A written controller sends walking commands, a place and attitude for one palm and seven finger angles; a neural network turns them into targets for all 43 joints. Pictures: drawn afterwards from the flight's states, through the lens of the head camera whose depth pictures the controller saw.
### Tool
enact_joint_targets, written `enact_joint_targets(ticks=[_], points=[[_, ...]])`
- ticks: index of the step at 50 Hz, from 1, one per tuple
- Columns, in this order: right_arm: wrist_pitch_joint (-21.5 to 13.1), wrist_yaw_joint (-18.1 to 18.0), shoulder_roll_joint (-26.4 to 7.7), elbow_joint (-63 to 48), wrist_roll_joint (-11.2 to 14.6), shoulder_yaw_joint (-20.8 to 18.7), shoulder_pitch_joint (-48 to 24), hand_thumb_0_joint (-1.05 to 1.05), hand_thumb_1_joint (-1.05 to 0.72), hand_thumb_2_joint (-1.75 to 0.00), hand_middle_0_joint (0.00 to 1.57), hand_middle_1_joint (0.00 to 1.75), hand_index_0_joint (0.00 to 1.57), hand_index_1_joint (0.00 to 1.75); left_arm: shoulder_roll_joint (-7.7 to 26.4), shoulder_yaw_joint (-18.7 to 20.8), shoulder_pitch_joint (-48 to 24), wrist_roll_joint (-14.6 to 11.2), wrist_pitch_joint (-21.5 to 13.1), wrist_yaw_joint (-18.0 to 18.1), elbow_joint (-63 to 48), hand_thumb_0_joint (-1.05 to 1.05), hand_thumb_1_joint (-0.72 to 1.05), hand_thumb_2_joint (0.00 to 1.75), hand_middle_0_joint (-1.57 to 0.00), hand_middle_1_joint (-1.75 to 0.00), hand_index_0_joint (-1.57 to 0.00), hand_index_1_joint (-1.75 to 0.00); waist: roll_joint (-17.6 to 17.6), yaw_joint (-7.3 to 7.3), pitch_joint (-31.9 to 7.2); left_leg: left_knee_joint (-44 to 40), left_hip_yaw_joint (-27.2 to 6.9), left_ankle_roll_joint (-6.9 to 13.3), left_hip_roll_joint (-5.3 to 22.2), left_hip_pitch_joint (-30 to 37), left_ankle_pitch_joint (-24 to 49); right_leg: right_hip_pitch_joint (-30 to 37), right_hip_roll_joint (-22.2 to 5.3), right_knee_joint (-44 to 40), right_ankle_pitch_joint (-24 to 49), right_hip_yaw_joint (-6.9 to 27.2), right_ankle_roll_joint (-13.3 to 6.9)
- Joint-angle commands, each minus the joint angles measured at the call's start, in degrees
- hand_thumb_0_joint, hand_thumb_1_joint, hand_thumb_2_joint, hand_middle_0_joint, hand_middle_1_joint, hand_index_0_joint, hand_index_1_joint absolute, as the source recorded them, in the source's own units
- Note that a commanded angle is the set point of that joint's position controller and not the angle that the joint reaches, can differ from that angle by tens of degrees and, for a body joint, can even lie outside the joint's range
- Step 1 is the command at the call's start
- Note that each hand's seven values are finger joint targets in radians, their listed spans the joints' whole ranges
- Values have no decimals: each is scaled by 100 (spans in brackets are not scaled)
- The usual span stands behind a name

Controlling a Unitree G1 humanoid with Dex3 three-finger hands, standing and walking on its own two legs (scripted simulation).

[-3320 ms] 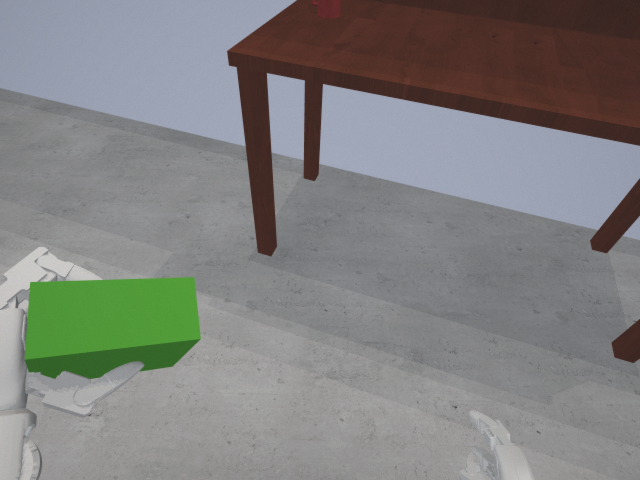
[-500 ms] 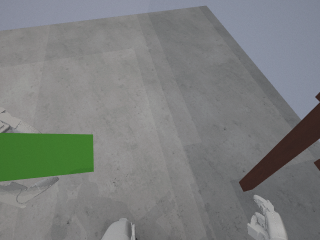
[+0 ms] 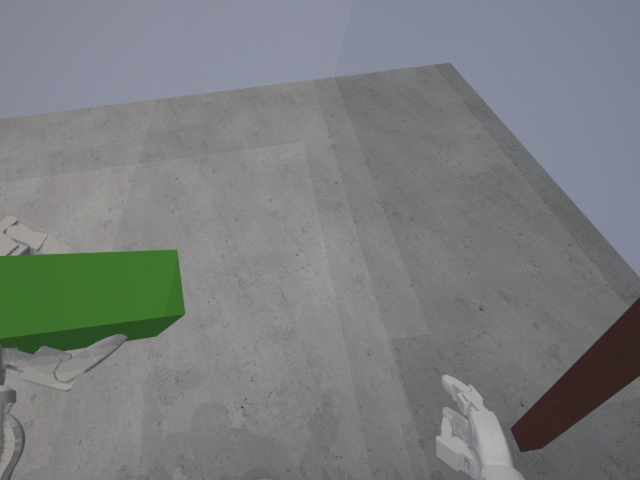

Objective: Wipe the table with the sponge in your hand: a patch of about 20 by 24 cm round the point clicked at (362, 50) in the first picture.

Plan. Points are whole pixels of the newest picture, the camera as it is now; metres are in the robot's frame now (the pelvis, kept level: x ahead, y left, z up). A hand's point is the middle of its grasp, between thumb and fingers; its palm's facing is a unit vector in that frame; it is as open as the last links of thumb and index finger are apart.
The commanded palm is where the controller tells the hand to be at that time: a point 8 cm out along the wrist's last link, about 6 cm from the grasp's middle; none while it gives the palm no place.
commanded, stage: turn to face it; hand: left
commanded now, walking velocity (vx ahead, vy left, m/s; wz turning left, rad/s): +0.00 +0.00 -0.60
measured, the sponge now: (119, 302) +0.22 +0.22 +0.18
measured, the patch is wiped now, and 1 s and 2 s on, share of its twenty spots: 0.00 0.00 0.00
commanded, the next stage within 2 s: none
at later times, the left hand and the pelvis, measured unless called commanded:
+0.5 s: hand (167, 306) +0.22 +0.17 +0.18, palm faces +0.16 -0.88 -0.44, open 10.3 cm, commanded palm +0.18 +0.22 +0.20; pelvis -0.05 -0.01 +0.01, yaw -16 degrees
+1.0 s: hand (368, 379) +0.18 -0.01 +0.18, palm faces -0.27 -0.78 -0.57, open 10.3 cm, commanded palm +0.16 +0.08 +0.20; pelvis -0.14 -0.05 +0.01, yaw -36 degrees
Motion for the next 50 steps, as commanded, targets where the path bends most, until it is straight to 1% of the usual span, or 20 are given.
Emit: enact_joint_targets(ticks=[1, 4, 7, 16, 21, 22, 23, 24, 25, 26, 29, 34, 38, 39, 40, 41, 42, 43, 45, 50], points=[[-204, -154, -780, -730, 22, -433, -334, 0, -90, -90, 20, 30, 20, 30, 980, 222, -1122, -62, -49, 53, -653, 0, 10, 130, -120, -160, -120, -160, -2302, -412, -588, 2817, -828, -19, -632, -1033, -1458, 306, -1986, -2055, 2637, 3236, -760], [14, -132, -732, -744, 9, -326, -572, 0, -90, -90, 20, 30, 20, 30, 1257, 508, -737, -139, -262, 103, -1546, 0, 10, 130, -120, -160, -120, -160, -1109, -396, -889, 3257, -994, -149, -623, -1371, -663, 882, -1514, -1567, 2579, 2609, -853], [133, -100, -808, -799, -21, -390, -552, 0, -90, -90, 20, 30, 20, 30, 1433, 827, -147, -186, -475, 172, -2206, 0, 10, 130, -120, -160, -120, -160, -736, -376, -1303, 2572, -900, -125, -764, -1267, -558, 1393, -1323, -1492, 2827, 2295, -852], [425, 24, -1013, -996, 77, -575, -321, 0, -90, -90, 20, 30, 20, 30, 1225, 1081, 949, -303, -437, 151, -1379, 0, 10, 130, -120, -160, -120, -160, -1110, -319, -1487, 421, -826, -26, -870, -671, -908, 1422, -1210, -1836, 1916, 3070, -932], [633, 28, -1119, -1037, 99, -555, -101, 0, -90, -90, 20, 30, 20, 30, 1027, 631, 562, -223, -301, 57, -1374, 0, 10, 130, -120, -160, -120, -160, -1133, -448, -1254, -1191, -631, 194, -866, 762, -512, 161, -747, -2045, 399, 2973, -504], [635, 13, -1159, -1059, 74, -570, -62, 0, -90, -90, 20, 30, 20, 30, 1011, 522, 315, -206, -333, 35, -1606, 0, 10, 130, -120, -160, -120, -160, -850, -484, -1181, -1647, -692, 313, -685, 1230, -432, -290, -534, -1847, -2, 2871, -346], [610, -24, -1225, -1094, 16, -582, -80, 0, -90, -90, 20, 30, 20, 30, 1046, 525, 146, -196, -388, 17, -1732, 0, 10, 130, -120, -160, -120, -160, -368, -503, -935, -2104, -1233, 605, -92, 1442, -667, -914, -143, -1312, -437, 2567, -141], [563, -59, -1290, -1150, -15, -597, -277, 0, -90, -90, 20, 30, 20, 30, 1140, 586, -65, -161, -433, 0, -2025, 0, 10, 130, -120, -160, -120, -160, 646, -407, -701, -2425, -2092, 968, 926, 1578, -256, -1583, 357, -1, -786, 1888, 38], [477, -77, -1145, -1171, 2, -587, -242, 0, -90, -90, 20, 30, 20, 30, 1200, 577, -211, -25, -445, 18, -2162, 0, 10, 130, -120, -160, -120, -160, 1013, -345, -656, -2498, -2370, 1352, 1612, 1233, 557, -1678, 427, 1625, -993, 1231, 195], [396, -82, -969, -1105, 6, -537, -324, 0, -90, -90, 20, 30, 20, 30, 1329, 680, -350, 71, -455, 58, -2214, 0, 10, 130, -120, -160, -120, -160, 1013, -283, -644, -2501, -1987, 1357, 1681, 521, 628, -1394, 219, 2788, -944, 1060, 225], [300, 11, -1037, -993, 43, -591, -202, 0, -90, -90, 20, 30, 20, 30, 1055, 369, -731, 59, -355, 6, -2381, 0, 10, 130, -120, -160, -120, -160, 989, -340, -128, -2280, -643, 1062, 1215, 293, 924, -1420, -86, 2922, -720, 678, 330], [95, 35, -1163, -835, 48, -581, 79, 0, -90, -90, 20, 30, 20, 30, 829, 85, -789, 51, -239, 24, -1426, 0, 10, 130, -120, -160, -120, -160, 971, -527, 138, -1901, -217, 659, 1135, 519, 2195, -590, 69, 909, -850, -34, 430], [25, 93, -1140, -836, 48, -603, 135, 0, -90, -90, 20, 30, 20, 30, 920, 293, -644, -13, -252, -20, -1117, 0, 10, 130, -120, -160, -120, -160, 835, -471, -395, -735, 140, 374, 936, 700, 2273, 525, 228, -592, 44, -295, 352], [38, 125, -1101, -862, 78, -613, 174, 0, -90, -90, 20, 30, 20, 30, 978, 345, -439, 13, -247, -16, -1112, 0, 10, 130, -120, -160, -120, -160, 529, -456, -654, -45, 202, 275, 736, 609, 2109, 965, 47, -1130, 701, -69, 209], [51, 155, -949, -921, 124, -571, 163, 0, -90, -90, 20, 30, 20, 30, 1146, 469, -409, 5, -311, 7, -1329, 0, 10, 130, -120, -160, -120, -160, -563, -460, -935, 1108, 327, 85, 286, 51, 1010, 1655, -652, -1359, 2294, 832, -136], [67, 110, -814, -1074, 96, -491, -158, 0, -90, -90, 20, 30, 20, 30, 1571, 910, -86, -33, -351, 84, -1356, 0, 10, 130, -120, -160, -120, -160, -1974, -319, -1030, 2310, 77, -119, -490, -1449, -1755, 2232, -1619, -1189, 5220, 2658, -799], [120, 79, -802, -1019, 95, -472, -323, 0, -90, -90, 20, 30, 20, 30, 1577, 1024, 24, -117, -337, 123, -1502, 0, 10, 130, -120, -160, -120, -160, -2167, -309, -1283, 3078, -669, -161, -434, -1729, -1902, 2155, -2026, -1091, 5848, 2901, -985], [208, 93, -882, -1044, 138, -582, -347, 0, -90, -90, 20, 30, 20, 30, 1570, 1028, 307, -197, -306, 80, -1787, 0, 10, 130, -120, -160, -120, -160, -1954, -372, -1361, 3339, -1089, -126, -356, -1549, -1575, 1847, -1832, -1188, 4928, 2893, -907], [392, 119, -655, -1043, 66, -372, -496, 0, -90, -90, 20, 30, 20, 30, 1601, 1377, 1141, -316, -427, 120, -2130, 0, 10, 130, -120, -160, -120, -160, -1040, -358, -1590, 3313, -1072, -179, -393, -1950, -1094, 2391, -1565, -879, 4506, 2494, -1056], [604, 38, -808, -929, 20, -533, -557, 0, -90, -90, 20, 30, 20, 30, 1530, 1491, 1145, -347, -504, 220, -2249, 0, 10, 130, -120, -160, -120, -160, -890, -488, -1462, 1973, -811, -213, -589, -1098, -596, 1500, -1240, -1295, 3441, 2265, -990]])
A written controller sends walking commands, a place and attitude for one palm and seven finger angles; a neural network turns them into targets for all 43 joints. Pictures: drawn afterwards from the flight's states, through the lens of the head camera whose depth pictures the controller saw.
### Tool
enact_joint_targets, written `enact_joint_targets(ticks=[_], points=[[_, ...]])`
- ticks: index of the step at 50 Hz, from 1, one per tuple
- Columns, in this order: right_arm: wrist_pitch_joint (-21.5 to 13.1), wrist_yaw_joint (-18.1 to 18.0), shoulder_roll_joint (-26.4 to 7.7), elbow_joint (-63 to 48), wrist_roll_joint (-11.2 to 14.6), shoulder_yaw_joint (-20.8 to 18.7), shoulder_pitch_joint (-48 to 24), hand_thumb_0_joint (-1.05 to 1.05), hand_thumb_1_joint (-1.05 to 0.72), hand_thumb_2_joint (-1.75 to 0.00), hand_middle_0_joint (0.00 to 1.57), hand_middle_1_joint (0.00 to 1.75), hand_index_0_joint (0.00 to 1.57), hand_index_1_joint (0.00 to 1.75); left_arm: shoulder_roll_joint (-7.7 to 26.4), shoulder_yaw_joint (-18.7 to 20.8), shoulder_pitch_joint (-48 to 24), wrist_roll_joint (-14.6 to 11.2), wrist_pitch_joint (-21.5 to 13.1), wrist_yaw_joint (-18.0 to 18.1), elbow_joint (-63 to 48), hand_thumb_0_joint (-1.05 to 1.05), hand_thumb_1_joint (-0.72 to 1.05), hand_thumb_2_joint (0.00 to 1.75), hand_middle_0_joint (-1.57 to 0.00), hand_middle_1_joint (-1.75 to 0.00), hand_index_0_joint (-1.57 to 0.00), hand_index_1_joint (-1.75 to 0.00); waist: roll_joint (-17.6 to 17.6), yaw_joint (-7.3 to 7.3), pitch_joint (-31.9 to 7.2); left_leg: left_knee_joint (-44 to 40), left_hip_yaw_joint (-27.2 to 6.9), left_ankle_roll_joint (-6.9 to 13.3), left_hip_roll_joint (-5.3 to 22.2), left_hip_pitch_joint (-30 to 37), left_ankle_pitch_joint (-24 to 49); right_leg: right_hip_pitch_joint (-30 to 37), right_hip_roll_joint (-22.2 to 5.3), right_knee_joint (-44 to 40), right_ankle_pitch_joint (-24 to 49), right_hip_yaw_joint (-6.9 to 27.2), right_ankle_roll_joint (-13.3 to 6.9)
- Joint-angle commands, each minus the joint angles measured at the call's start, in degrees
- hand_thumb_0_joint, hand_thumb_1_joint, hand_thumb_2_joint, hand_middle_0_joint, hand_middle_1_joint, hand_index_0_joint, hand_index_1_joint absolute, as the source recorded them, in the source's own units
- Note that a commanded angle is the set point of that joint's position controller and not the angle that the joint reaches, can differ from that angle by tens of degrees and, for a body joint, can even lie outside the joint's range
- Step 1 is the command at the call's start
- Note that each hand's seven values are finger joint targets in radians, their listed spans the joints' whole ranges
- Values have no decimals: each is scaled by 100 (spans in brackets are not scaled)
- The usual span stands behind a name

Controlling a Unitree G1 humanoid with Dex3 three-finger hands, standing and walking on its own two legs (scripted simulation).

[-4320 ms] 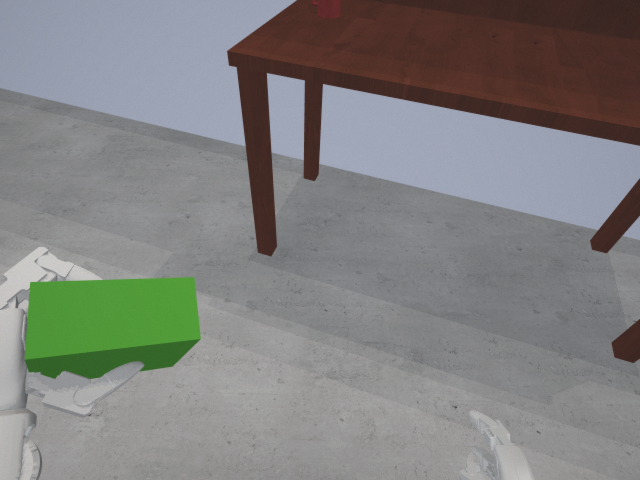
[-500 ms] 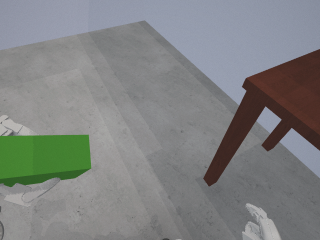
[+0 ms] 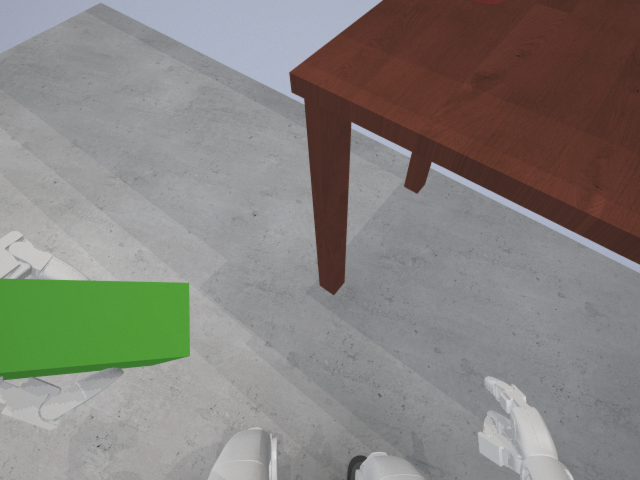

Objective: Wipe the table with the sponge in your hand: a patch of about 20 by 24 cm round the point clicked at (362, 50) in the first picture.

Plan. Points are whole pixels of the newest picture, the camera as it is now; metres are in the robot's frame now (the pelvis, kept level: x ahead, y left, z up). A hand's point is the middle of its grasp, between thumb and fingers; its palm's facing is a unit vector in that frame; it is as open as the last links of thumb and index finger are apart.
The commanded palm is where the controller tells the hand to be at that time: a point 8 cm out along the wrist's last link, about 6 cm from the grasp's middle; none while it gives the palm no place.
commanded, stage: turn to face it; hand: left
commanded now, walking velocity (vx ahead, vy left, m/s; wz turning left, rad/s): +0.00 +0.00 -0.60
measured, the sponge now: (119, 330) +0.24 +0.18 +0.14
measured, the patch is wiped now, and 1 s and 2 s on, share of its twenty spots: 0.00 0.00 0.00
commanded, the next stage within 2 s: take the last steps up to it in 1.62 s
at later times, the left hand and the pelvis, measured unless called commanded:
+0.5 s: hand (120, 337) +0.22 +0.15 +0.18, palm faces +0.17 -0.89 -0.43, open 10.3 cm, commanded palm +0.18 +0.20 +0.18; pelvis -0.06 -0.01 +0.00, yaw -18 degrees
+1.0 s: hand (326, 380) +0.19 +0.00 +0.19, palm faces -0.13 -0.84 -0.52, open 10.3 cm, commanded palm +0.16 +0.06 +0.18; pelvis -0.13 -0.08 +0.01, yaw -35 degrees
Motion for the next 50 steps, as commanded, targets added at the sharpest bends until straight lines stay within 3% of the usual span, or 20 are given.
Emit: enact_joint_targets(ticks=[1, 7, 11, 12, 13, 14, 16, 19, 23, 27, 28, 29, 30, 31, 32, 33, 35, 38, 44, 50], points=[[-198, -65, -207, -866, -10, -137, -280, 0, -90, -90, 20, 30, 20, 30, 1121, 1336, 124, -179, -399, 359, -1184, 0, 10, 130, -120, -160, -120, -160, -562, 277, -2117, -1036, -110, 43, -43, 111, 245, 1611, -1505, -904, 2789, 1701, -605], [-124, -76, -388, -923, 51, -163, -133, 0, -90, -90, 20, 30, 20, 30, 797, 846, -165, -102, -149, 303, -508, 0, 10, 130, -120, -160, -120, -160, -917, 363, -1803, -2359, -68, 211, -233, 852, 148, 825, -1382, -1351, 1023, 2296, -570], [-117, -122, -406, -985, 41, -112, 35, 0, -90, -90, 20, 30, 20, 30, 696, 445, -727, -32, -148, 254, -689, 0, 10, 130, -120, -160, -120, -160, -506, 267, -1654, -4190, -12, 453, -113, 2244, 665, -86, -963, -1192, 14, 2225, -113], [-148, -154, -476, -1018, 18, -133, 49, 0, -90, -90, 20, 30, 20, 30, 697, 381, -946, -9, -188, 237, -835, 0, 10, 130, -120, -160, -120, -160, -97, 257, -1473, -4655, -345, 643, 318, 2620, 688, -631, -621, -726, -272, 2078, 67], [-177, -179, -564, -1095, -35, -136, -46, 0, -90, -90, 20, 30, 20, 30, 709, 372, -1165, 28, -258, 208, -1040, 0, 10, 130, -120, -160, -120, -160, 890, 302, -1186, -5022, -1183, 1010, 1239, 2769, 945, -1416, -66, 195, -1095, 1484, 323], [-248, -185, -536, -1167, -7, -150, -3, 0, -90, -90, 20, 30, 20, 30, 952, 461, -1505, 135, -343, 221, -1363, 0, 10, 130, -120, -160, -120, -160, 1628, 381, -1260, -5214, -1710, 1415, 2062, 2649, 1735, -1556, 157, 1858, -1654, 686, 496], [-386, -152, -311, -1062, -28, -118, -72, 0, -90, -90, 20, 30, 20, 30, 850, 464, -1253, 226, -357, 241, -946, 0, 10, 130, -120, -160, -120, -160, 1521, 432, -1113, -5307, -1080, 1558, 2139, 1284, 1270, -1021, -133, 3753, -1416, 378, 614], [-524, -41, -382, -987, 40, -143, 29, 0, -90, -90, 20, 30, 20, 30, 608, 97, -1832, 171, -300, 200, -1382, 0, 10, 130, -120, -160, -120, -160, 1521, 401, -768, -4962, 257, 1204, 1678, 1633, 2162, -1150, -405, 3078, -1127, -109, 738], [-717, 2, -467, -882, 20, -141, 264, 0, -90, -90, 20, 30, 20, 30, 486, 47, -1782, 145, -236, 219, -706, 0, 10, 130, -120, -160, -120, -160, 1455, 229, -699, -4746, 448, 936, 1686, 1628, 2784, -287, -250, 1469, -1215, -628, 810], [-825, 9, -458, -854, 14, -158, 368, 0, -90, -90, 20, 30, 20, 30, 596, 261, -1571, 104, -234, 194, -263, 0, 10, 130, -120, -160, -120, -160, 1277, 268, -1086, -3816, 792, 670, 1524, 1919, 2956, 567, -39, 17, -597, -917, 756], [-826, 38, -447, -844, 32, -164, 410, 0, -90, -90, 20, 30, 20, 30, 640, 329, -1489, 106, -246, 188, -299, 0, 10, 130, -120, -160, -120, -160, 1063, 277, -1285, -3327, 853, 558, 1384, 1883, 2819, 969, -56, -498, -60, -852, 684], [-806, 61, -361, -838, 63, -175, 486, 0, -90, -90, 20, 30, 20, 30, 817, 469, -1261, 153, -257, 208, -302, 0, 10, 130, -120, -160, -120, -160, 327, 278, -1605, -2408, 981, 408, 1077, 1763, 2394, 1363, -492, -931, 931, -270, 432], [-784, 43, -138, -975, 67, -79, 296, 0, -90, -90, 20, 30, 20, 30, 1072, 645, -1207, 127, -321, 245, -494, 0, 10, 130, -120, -160, -120, -160, -1138, 338, -1753, -1290, 919, 194, 412, 525, 171, 2239, -1419, -893, 3415, 1267, -89], [-736, 7, -144, -1042, 39, -8, 25, 0, -90, -90, 20, 30, 20, 30, 1384, 1055, -1006, 57, -329, 319, -513, 0, 10, 130, -120, -160, -120, -160, -1789, 447, -1963, -222, 382, 88, 38, -385, -1057, 2376, -2073, -798, 4978, 2218, -501], [-650, 5, -185, -1045, 129, -134, -60, 0, -90, -90, 20, 30, 20, 30, 1274, 1013, -730, -56, -264, 294, -755, 0, 10, 130, -120, -160, -120, -160, -1756, 390, -2190, 287, -283, 116, 121, -317, -709, 2292, -1953, -745, 4901, 2205, -332], [-573, 7, -122, -1091, 99, -89, -56, 0, -90, -90, 20, 30, 20, 30, 1305, 1129, -354, -112, -291, 279, -946, 0, 10, 130, -120, -160, -120, -160, -1381, 348, -2086, 559, -441, 100, 189, -540, -415, 2397, -1900, -627, 4573, 2093, -440], [-354, 26, 26, -923, 42, 54, -201, 0, -90, -90, 20, 30, 20, 30, 1215, 1341, 298, -181, -379, 334, -1041, 0, 10, 130, -120, -160, -120, -160, -584, 339, -2412, 586, -412, 24, 119, -940, -48, 2982, -1690, -416, 4398, 1708, -545], [-198, 3, -127, -876, 19, -77, -269, 0, -90, -90, 20, 30, 20, 30, 1186, 1392, 163, -190, -453, 400, -1168, 0, 10, 130, -120, -160, -120, -160, -304, 224, -2271, 371, -381, -7, 54, -731, 367, 2516, -1612, -770, 3816, 1663, -533], [-74, -45, -389, -809, 47, -245, -229, 0, -90, -90, 20, 30, 20, 30, 972, 1089, 157, -223, -335, 360, -621, 0, 10, 130, -120, -160, -120, -160, -359, 278, -1971, -802, -366, 91, -76, -185, 280, 1784, -1456, -1192, 2384, 2197, -547], [43, -66, -489, -946, 61, -179, -242, 0, -90, -90, 20, 30, 20, 30, 797, 587, -439, -140, -187, 318, -445, 0, 10, 130, -120, -160, -120, -160, -740, 370, -1765, -1650, -289, 203, -311, 377, 164, 1114, -1238, -1781, 691, 2629, -286]])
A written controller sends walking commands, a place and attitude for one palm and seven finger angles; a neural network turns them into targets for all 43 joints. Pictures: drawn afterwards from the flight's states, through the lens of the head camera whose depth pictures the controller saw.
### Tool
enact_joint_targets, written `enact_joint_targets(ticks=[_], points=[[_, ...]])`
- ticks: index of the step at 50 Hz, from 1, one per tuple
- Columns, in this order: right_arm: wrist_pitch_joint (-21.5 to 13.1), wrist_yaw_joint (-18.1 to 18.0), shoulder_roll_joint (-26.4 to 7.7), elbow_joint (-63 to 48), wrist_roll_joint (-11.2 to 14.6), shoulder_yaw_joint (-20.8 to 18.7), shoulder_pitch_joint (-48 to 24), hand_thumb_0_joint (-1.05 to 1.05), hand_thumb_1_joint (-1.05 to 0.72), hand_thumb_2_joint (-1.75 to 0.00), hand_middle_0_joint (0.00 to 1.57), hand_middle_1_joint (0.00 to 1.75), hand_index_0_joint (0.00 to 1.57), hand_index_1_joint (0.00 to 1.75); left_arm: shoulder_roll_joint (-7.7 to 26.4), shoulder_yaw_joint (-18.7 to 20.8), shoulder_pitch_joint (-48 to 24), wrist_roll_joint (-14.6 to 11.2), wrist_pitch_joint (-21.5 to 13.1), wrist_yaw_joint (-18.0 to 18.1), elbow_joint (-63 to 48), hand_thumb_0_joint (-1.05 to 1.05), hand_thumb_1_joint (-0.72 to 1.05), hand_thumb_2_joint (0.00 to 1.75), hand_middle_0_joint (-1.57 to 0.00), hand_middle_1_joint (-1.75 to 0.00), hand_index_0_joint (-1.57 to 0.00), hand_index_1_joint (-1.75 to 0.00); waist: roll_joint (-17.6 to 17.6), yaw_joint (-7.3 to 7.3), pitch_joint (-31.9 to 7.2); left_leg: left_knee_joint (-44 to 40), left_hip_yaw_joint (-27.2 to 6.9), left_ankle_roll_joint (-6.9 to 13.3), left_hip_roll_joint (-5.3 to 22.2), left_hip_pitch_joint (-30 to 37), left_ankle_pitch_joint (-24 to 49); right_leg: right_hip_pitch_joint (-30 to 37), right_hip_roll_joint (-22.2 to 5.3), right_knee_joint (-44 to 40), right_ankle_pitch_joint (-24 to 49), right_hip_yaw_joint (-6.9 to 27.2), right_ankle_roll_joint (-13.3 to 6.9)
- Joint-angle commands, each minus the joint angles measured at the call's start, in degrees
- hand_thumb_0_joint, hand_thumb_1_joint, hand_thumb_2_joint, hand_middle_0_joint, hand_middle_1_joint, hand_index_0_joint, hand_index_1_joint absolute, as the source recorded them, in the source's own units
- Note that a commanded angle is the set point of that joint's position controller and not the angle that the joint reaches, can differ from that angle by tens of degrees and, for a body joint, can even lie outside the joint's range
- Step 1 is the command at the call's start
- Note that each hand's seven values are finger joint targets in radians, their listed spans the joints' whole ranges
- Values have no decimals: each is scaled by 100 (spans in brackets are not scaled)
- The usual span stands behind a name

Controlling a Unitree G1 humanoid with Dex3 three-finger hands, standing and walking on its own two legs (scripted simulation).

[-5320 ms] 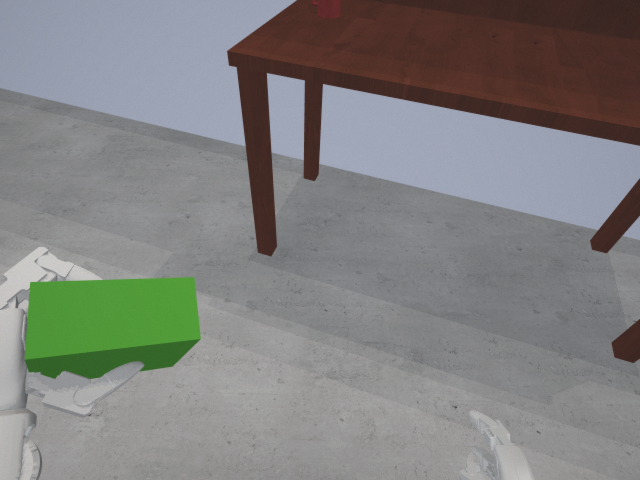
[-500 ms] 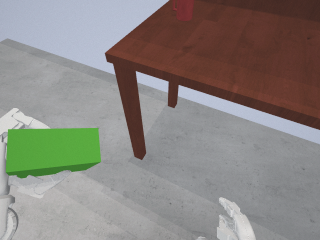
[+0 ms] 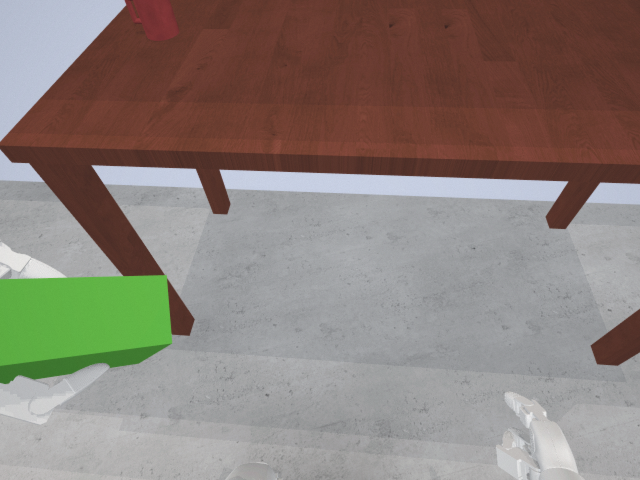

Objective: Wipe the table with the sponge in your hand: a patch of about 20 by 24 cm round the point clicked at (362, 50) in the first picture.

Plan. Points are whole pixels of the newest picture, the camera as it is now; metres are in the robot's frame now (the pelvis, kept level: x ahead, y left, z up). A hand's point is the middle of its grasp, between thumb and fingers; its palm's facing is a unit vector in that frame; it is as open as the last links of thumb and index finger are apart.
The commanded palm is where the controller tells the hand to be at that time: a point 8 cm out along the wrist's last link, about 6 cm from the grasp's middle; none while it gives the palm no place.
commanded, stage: turn to face it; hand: left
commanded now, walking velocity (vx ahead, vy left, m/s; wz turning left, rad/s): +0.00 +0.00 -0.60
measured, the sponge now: (102, 328) +0.23 +0.21 +0.15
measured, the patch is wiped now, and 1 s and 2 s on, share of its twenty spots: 0.00 0.00 0.00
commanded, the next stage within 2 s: take the last steps up to it in 0.62 s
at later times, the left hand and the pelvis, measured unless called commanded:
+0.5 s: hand (151, 335) +0.22 +0.16 +0.16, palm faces +0.17 -0.87 -0.46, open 10.3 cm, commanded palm +0.18 +0.21 +0.17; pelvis -0.06 -0.01 -0.01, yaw -17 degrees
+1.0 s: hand (192, 341) +0.22 +0.12 +0.15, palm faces +0.11 -0.89 -0.44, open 10.3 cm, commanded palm +0.19 +0.16 +0.17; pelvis -0.07 -0.04 +0.00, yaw -24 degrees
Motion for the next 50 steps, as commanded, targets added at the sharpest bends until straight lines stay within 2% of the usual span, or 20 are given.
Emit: enact_joint_targets(ticks=[1, 5, 9, 10, 12, 13, 15, 19, 23, 25, 27, 29, 31, 36, 39, 40, 42, 44, 47, 50], points=[[-219, -11, -305, -958, 9, 12, -427, 0, -90, -90, 20, 30, 20, 30, 811, 384, -442, -7, -194, 137, -995, 0, 10, 130, -120, -160, -120, -160, -709, 190, -1096, -562, -72, 111, -76, 99, -160, 838, -1708, -1092, -153, 2166, -23], [-179, 11, -225, -1017, -59, 76, -384, 0, -90, -90, 20, 30, 20, 30, 910, 293, -889, 64, -206, 110, -1232, 0, 10, 130, -120, -160, -120, -160, -559, 258, -985, -1423, 40, 257, -251, 797, -377, 250, -1576, -1417, -1104, 2372, -81], [-165, 81, -185, -1002, -91, 102, -125, 0, -90, -90, 20, 30, 20, 30, 972, 330, -1233, 91, -281, 27, -1319, 0, 10, 130, -120, -160, -120, -160, -326, 99, -1253, -3060, 214, 430, -129, 2109, 121, -236, -1166, -1192, -1392, 2075, 292], [-197, 65, -193, -998, -104, 94, -81, 0, -90, -90, 20, 30, 20, 30, 974, 343, -1227, 98, -344, -14, -1256, 0, 10, 130, -120, -160, -120, -160, 12, 63, -1234, -3463, 48, 596, 208, 2561, 142, -632, -847, -715, -1383, 1802, 457], [-305, 30, -276, -1152, -129, 52, -279, 0, -90, -90, 20, 30, 20, 30, 960, 431, -1328, 122, -379, -97, -1350, 0, 10, 130, -120, -160, -120, -160, 1404, 116, -855, -4098, -1381, 1324, 2095, 2530, 466, -1744, -87, 2064, -1766, 503, 798], [-417, 5, -121, -1224, -55, 45, -279, 0, -90, -90, 20, 30, 20, 30, 1070, 572, -1318, 187, -362, -69, -1401, 0, 10, 130, -120, -160, -120, -160, 1289, 186, -745, -4037, -1164, 1544, 2478, 1959, 1238, -1711, -218, 3571, -1781, -2, 902], [-506, 31, -71, -1118, -35, 27, -273, 0, -90, -90, 20, 30, 20, 30, 927, 681, -690, 110, -342, -98, -950, 0, 10, 130, -120, -160, -120, -160, 1175, 248, -667, -3981, -448, 1515, 2345, 987, 982, -1341, -524, 4669, -1794, -101, 924], [-714, 91, -164, -918, 76, 107, -29, 0, -90, -90, 20, 30, 20, 30, 408, -90, -1459, 150, -256, -84, -1521, 0, 10, 130, -120, -160, -120, -160, 1271, 111, -94, -3286, 790, 909, 1849, 1775, 3184, -1142, -742, 2478, -1794, -908, 993], [-1018, 73, -323, -848, 16, 52, 125, 0, -90, -90, 20, 30, 20, 30, 602, -45, -1795, 251, -224, 8, -1329, 0, 10, 130, -120, -160, -120, -160, 1224, 21, -541, -2209, 891, 615, 1644, 2078, 4172, 203, -368, 770, -979, -1530, 984], [-1043, 110, -269, -830, 45, 64, 64, 0, -90, -90, 20, 30, 20, 30, 804, 154, -1771, 318, -238, 26, -1332, 0, 10, 130, -120, -160, -120, -160, 847, 58, -827, -1027, 1027, 418, 1364, 1570, 3437, 1199, -781, -34, 474, -1173, 763], [-1016, 60, -5, -972, 4, 134, -252, 0, -90, -90, 20, 30, 20, 30, 1397, 852, -1247, 281, -376, 157, -1326, 0, 10, 130, -120, -160, -120, -160, -1374, 200, -1237, 1149, 723, 73, 201, -474, -1187, 2311, -2593, 105, 4914, 1540, -356], [-842, 45, -112, -882, 42, -12, -198, 0, -90, -90, 20, 30, 20, 30, 1535, 1144, -492, 145, -384, 134, -1551, 0, 10, 130, -120, -160, -120, -160, -906, 182, -1579, 1602, -215, 113, 466, -358, -1146, 1932, -2716, 30, 3347, 1574, -387], [-693, 71, 125, -902, -7, 201, -454, 0, -90, -90, 20, 30, 20, 30, 1460, 1414, 388, 36, -477, 185, -1937, 0, 10, 130, -120, -160, -120, -160, -236, 127, -1605, 1095, -133, 127, 404, -533, -713, 1988, -2451, 165, 3087, 1119, -471], [-654, 22, 27, -832, -29, 133, -260, 0, -90, -90, 20, 30, 20, 30, 1240, 1513, 731, 30, -521, 220, -2041, 0, 10, 130, -120, -160, -120, -160, -530, 11, -1646, -1022, 279, 169, 166, 402, 19, 1285, -1989, 90, 1964, 625, -320], [-744, -61, -112, -633, 2, 65, 12, 0, -90, -90, 20, 30, 20, 30, 1020, 1255, 852, 66, -406, 253, -1526, 0, 10, 130, -120, -160, -120, -160, -500, -132, -1544, -2472, 430, 339, 45, 1425, 774, 645, -1736, -12, -7, 479, 32], [-767, -125, -192, -633, -15, 31, 50, 0, -90, -90, 20, 30, 20, 30, 948, 1111, 673, 96, -403, 259, -1503, 0, 10, 130, -120, -160, -120, -160, -305, -150, -1438, -2940, 297, 466, 199, 1670, 669, 425, -1526, 145, -885, 369, 180], [-792, -259, -421, -684, -38, -71, -97, 0, -90, -90, 20, 30, 20, 30, 814, 992, 447, 132, -448, 224, -1175, 0, 10, 130, -120, -160, -120, -160, 1127, -49, -845, -3768, -1242, 1141, 1352, 1474, -261, -423, -607, 1208, -2310, -312, 551], [-913, -324, -282, -597, -26, 9, -285, 0, -90, -90, 20, 30, 20, 30, 857, 815, -86, 239, -425, 148, -762, 0, 10, 130, -120, -160, -120, -160, 1877, -100, -361, -4470, -1925, 1697, 1921, 419, -1534, -572, -558, 3201, -2415, -788, 677], [-1065, -273, -307, -395, -48, 5, -59, 0, -90, -90, 20, 30, 20, 30, 313, -47, -814, 363, -429, 55, -634, 0, 10, 130, -120, -160, -120, -160, 1291, -99, 7, -4067, -1000, 1489, 1389, 409, -574, -445, -772, 2706, -2076, -1043, 753], [-1215, -319, -285, -373, -50, 61, -21, 0, -90, -90, 20, 30, 20, 30, 423, -322, -1439, 408, -382, 85, -1184, 0, 10, 130, -120, -160, -120, -160, 1435, -69, -231, -3604, -633, 1316, 1107, 991, 509, -2, -765, 1372, -2254, -1378, 816]])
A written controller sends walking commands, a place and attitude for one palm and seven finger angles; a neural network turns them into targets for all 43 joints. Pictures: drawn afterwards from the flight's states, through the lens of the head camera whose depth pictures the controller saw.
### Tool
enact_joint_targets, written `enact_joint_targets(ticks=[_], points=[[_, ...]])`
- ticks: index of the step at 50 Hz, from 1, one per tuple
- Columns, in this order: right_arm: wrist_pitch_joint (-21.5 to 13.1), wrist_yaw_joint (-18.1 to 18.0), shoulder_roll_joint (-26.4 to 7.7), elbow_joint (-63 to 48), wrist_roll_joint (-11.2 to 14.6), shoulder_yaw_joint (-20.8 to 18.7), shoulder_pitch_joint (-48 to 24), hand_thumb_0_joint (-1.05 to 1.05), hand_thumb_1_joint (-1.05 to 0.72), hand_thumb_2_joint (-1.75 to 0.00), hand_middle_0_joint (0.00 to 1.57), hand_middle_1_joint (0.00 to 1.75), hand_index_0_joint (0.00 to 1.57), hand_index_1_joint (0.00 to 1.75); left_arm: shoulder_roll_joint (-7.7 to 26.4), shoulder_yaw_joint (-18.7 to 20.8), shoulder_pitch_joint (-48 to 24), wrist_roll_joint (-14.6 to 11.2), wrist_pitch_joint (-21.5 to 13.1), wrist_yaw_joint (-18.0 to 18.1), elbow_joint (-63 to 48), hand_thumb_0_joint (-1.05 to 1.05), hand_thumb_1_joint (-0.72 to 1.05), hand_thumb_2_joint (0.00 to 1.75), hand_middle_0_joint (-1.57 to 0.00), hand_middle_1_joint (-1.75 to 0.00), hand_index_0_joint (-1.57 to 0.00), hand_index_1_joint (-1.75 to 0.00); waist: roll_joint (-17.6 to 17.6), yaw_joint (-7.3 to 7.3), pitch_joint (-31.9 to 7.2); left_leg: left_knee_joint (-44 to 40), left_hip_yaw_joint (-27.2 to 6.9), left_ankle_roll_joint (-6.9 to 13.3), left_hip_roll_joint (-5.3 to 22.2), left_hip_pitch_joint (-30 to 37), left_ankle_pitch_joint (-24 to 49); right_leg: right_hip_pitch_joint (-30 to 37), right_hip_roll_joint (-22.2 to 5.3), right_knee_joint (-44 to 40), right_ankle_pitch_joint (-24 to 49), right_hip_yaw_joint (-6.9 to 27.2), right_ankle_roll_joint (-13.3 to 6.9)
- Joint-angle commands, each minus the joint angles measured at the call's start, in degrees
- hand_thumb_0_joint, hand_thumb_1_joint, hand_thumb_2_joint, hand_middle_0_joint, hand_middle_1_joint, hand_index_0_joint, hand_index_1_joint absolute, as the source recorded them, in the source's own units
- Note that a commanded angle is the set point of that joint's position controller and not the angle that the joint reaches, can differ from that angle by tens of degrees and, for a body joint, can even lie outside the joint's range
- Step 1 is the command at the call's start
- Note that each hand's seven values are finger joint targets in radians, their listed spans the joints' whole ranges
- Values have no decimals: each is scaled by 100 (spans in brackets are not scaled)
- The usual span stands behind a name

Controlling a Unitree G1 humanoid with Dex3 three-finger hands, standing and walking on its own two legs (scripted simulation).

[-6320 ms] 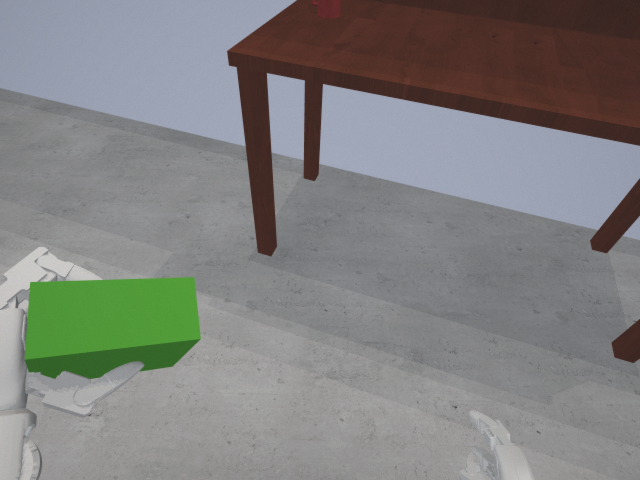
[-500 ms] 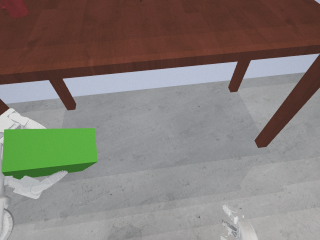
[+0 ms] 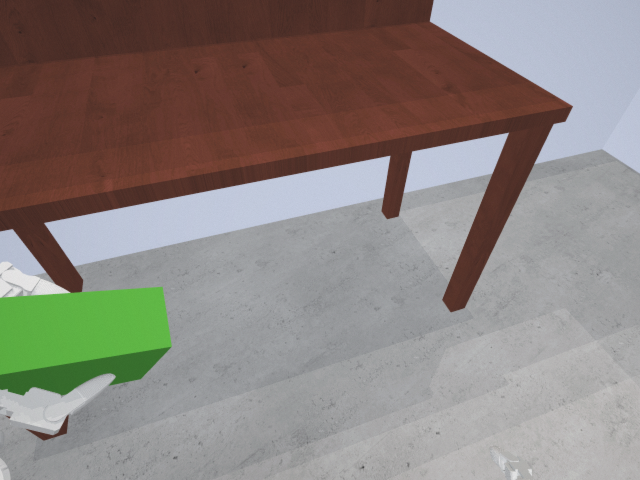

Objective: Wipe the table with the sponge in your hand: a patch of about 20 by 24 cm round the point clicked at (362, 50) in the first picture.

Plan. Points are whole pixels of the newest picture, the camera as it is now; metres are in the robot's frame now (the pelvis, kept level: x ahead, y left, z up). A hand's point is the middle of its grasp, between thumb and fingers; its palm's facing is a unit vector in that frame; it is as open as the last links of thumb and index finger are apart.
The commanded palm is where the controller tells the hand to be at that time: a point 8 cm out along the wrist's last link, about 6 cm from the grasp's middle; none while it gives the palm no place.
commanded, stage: take the last steps up to it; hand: left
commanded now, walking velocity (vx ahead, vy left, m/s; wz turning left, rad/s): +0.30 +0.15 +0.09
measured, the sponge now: (106, 342) +0.22 +0.23 +0.14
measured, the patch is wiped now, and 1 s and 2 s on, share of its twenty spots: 0.00 0.00 0.00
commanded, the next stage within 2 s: come to a stop and stand still in 0.98 s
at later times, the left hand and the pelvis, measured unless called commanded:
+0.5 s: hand (87, 290) +0.27 +0.27 +0.15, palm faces +0.42 -0.78 -0.47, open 10.3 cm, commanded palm +0.22 +0.31 +0.18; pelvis +0.07 +0.02 -0.01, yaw +2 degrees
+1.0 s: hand (120, 228) +0.37 +0.27 +0.14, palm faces +0.44 -0.77 -0.46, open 10.3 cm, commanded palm +0.31 +0.31 +0.18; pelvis +0.16 +0.02 +0.00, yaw +3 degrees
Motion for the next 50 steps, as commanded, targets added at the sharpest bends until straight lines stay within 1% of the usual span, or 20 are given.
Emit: enact_joint_targets(ticks=[1, 3, 5, 6, 9, 12, 19, 23, 24, 25, 26, 29, 34, 41, 42, 43, 44, 45, 46, 50], points=[[-533, -77, -718, -820, -46, -141, -807, 0, -90, -90, 20, 30, 20, 30, 804, -266, -1392, 53, -400, 63, -1918, 0, 10, 130, -120, -160, -120, -160, 1224, 8, 257, -1148, -832, 738, 861, -121, -119, 416, -105, -1556, -98, -358, 38], [-561, -73, -654, -772, -72, -110, -837, 0, -90, -90, 20, 30, 20, 30, 1029, -96, -1594, 128, -383, 103, -1866, 0, 10, 130, -120, -160, -120, -160, 704, 66, 121, -383, -521, 539, 654, -560, -76, 1323, -409, -2623, 612, -63, -104], [-490, -50, -469, -843, -67, -113, -971, 0, -90, -90, 20, 30, 20, 30, 1551, 355, -1556, 66, -375, 146, -1706, 0, 10, 130, -120, -160, -120, -160, -1627, 74, 188, 2135, 274, 36, -316, -2235, -1133, 1901, -2455, -3580, 698, 3028, -1058], [-484, -41, -595, -767, -96, -150, -1052, 0, -90, -90, 20, 30, 20, 30, 1674, 562, -1665, -35, -425, 180, -1723, 0, 10, 130, -120, -160, -120, -160, -1357, 81, 122, 3195, -291, -61, -151, -2558, -980, 1873, -2874, -3767, 739, 3227, -1297], [-253, -5, -499, -694, -75, -141, -1021, 0, -90, -90, 20, 30, 20, 30, 1626, 912, -519, -125, -514, 64, -1278, 0, 10, 130, -120, -160, -120, -160, -407, 42, 268, 3464, -505, -164, 157, -2596, -300, 1586, -2340, -3440, 1903, 2044, -1180], [-76, 57, -328, -753, -81, -56, -960, 0, -90, -90, 20, 30, 20, 30, 1294, 890, 19, -149, -673, 29, -981, 0, 10, 130, -120, -160, -120, -160, -993, 28, -21, 2483, -68, -196, 177, -2558, -45, 2187, -1900, -3038, 3807, 827, -937], [-253, 50, -398, -1026, -53, -202, -990, 0, -90, -90, 20, 30, 20, 30, 1013, 376, -482, -122, -566, 124, -1409, 0, 10, 130, -120, -160, -120, -160, -1481, 160, -238, 483, 764, -27, -129, -1188, 43, 2122, -1892, -2730, 4395, 709, -814], [-340, -48, -518, -1038, -66, -330, -855, 0, -90, -90, 20, 30, 20, 30, 1205, 347, -1057, -41, -575, 210, -2023, 0, 10, 130, -120, -160, -120, -160, -942, -18, -667, -680, 1123, 67, -463, 580, 904, 1567, -1504, -1375, 4556, 202, -462], [-373, -93, -577, -1065, -43, -367, -803, 0, -90, -90, 20, 30, 20, 30, 1259, 336, -1159, -54, -631, 228, -2187, 0, 10, 130, -120, -160, -120, -160, -215, -127, -856, -718, 723, 224, -135, 1533, 1252, 897, -1286, -497, 3884, 14, -285], [-389, -74, -708, -1057, -32, -427, -803, 0, -90, -90, 20, 30, 20, 30, 1218, 366, -1060, -68, -664, 240, -2369, 0, 10, 130, -120, -160, -120, -160, 1091, -94, -1073, -694, -725, 783, 996, 2477, 2318, -363, -692, 780, 1223, -276, -49], [-427, -44, -645, -1104, -21, -402, -704, 0, -90, -90, 20, 30, 20, 30, 1315, 424, -1006, -31, -691, 292, -2399, 0, 10, 130, -120, -160, -120, -160, 1481, -28, -1117, -918, -2013, 1366, 1826, 2545, 3171, -1011, -326, 1943, -1019, 49, -59], [-512, 25, -574, -962, 28, -356, -860, 0, -90, -90, 20, 30, 20, 30, 1748, 841, -864, -85, -619, 262, -2560, 0, 10, 130, -120, -160, -120, -160, 1122, 34, -533, -1267, -1659, 1383, 1697, 1226, 1787, -1339, -743, 2421, -621, 401, -39], [-632, 106, -479, -888, 32, -245, -874, 0, -90, -90, 20, 30, 20, 30, 1260, 825, 41, -203, -638, 115, -2508, 0, 10, 130, -120, -160, -120, -160, 1279, 93, -299, -1491, -305, 996, 1145, 253, 1480, -719, -685, 917, 388, -160, 76], [-498, -79, -621, -765, 44, -233, -773, 0, -90, -90, 20, 30, 20, 30, 901, 406, -429, -202, -339, 28, -1010, 0, 10, 130, -120, -160, -120, -160, 319, 68, -263, -681, 33, 623, 1031, 7, 694, 723, -276, -1646, 739, -640, 116], [-460, -88, -597, -754, 51, -218, -814, 0, -90, -90, 20, 30, 20, 30, 943, 383, -604, -166, -321, 26, -965, 0, 10, 130, -120, -160, -120, -160, 38, 88, -312, -108, 102, 523, 875, -155, 498, 1099, -437, -2259, 1148, -445, 43], [-411, -82, -525, -754, 43, -204, -779, 0, -90, -90, 20, 30, 20, 30, 1053, 352, -804, -94, -295, 23, -936, 0, 10, 130, -120, -160, -120, -160, -932, 59, -379, 978, 390, 349, 471, -669, 38, 1522, -1178, -2738, 1398, 587, -260], [-379, -56, -429, -880, 26, -166, -927, 0, -90, -90, 20, 30, 20, 30, 1268, 439, -857, -70, -272, 48, -944, 0, 10, 130, -120, -160, -120, -160, -2079, 95, -363, 2425, 504, 74, -265, -1958, -1191, 2117, -2445, -3097, 2421, 2869, -865], [-398, -4, -480, -896, -31, -108, -1156, 0, -90, -90, 20, 30, 20, 30, 1380, 536, -1124, -142, -316, 73, -1045, 0, 10, 130, -120, -160, -120, -160, -2027, 164, -173, 3493, -114, -81, -211, -2454, -1555, 2080, -3099, -3246, 2940, 3313, -1167], [-403, 33, -590, -774, -5, -212, -958, 0, -90, -90, 20, 30, 20, 30, 1200, 360, -1291, -150, -354, 29, -1122, 0, 10, 130, -120, -160, -120, -160, -1832, 30, -148, 4022, -498, -159, -116, -2336, -1101, 1860, -2842, -3236, 2863, 2988, -1001], [-269, 35, -413, -701, -87, -55, -1222, 0, -90, -90, 20, 30, 20, 30, 1446, 616, -868, -44, -632, 99, -1803, 0, 10, 130, -120, -160, -120, -160, -674, 62, -248, 4096, -282, -238, 37, -2422, -361, 1935, -2211, -2728, 4580, 969, -783]])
